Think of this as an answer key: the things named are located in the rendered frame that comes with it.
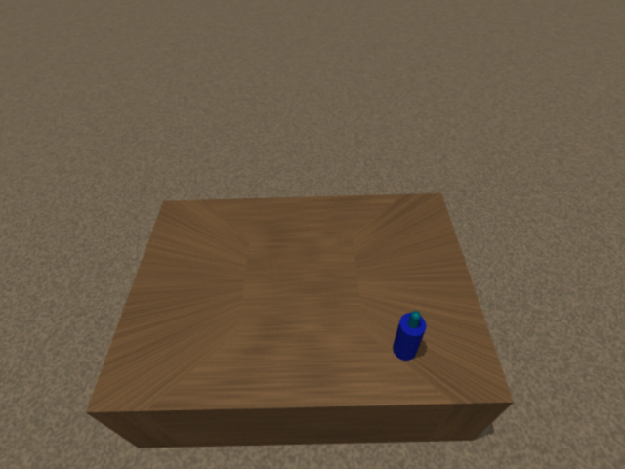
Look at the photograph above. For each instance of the bottle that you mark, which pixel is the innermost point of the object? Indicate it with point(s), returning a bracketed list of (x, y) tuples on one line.
[(409, 335)]

